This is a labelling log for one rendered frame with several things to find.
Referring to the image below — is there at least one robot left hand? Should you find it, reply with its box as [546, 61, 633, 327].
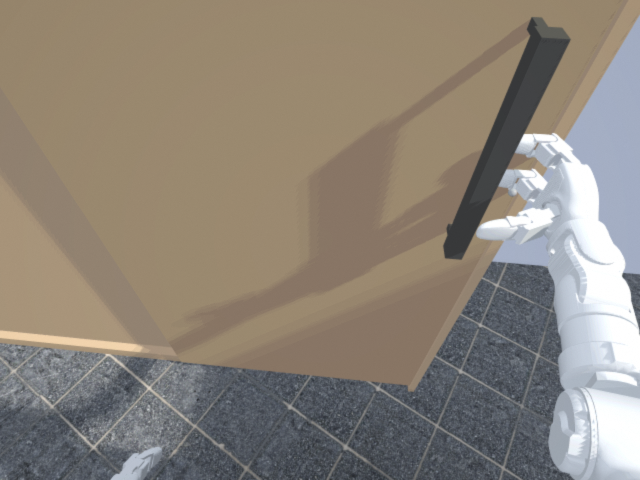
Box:
[111, 447, 162, 480]

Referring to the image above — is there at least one robot right hand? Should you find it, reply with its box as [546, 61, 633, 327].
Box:
[476, 133, 599, 245]

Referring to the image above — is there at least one wardrobe door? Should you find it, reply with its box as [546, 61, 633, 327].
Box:
[0, 0, 623, 386]
[0, 88, 171, 347]

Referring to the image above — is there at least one handle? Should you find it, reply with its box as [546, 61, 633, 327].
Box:
[443, 17, 571, 260]

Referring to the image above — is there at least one robot right upper arm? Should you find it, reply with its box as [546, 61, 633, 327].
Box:
[548, 387, 640, 480]

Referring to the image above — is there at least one right robot forearm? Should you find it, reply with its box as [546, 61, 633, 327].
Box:
[546, 218, 640, 399]

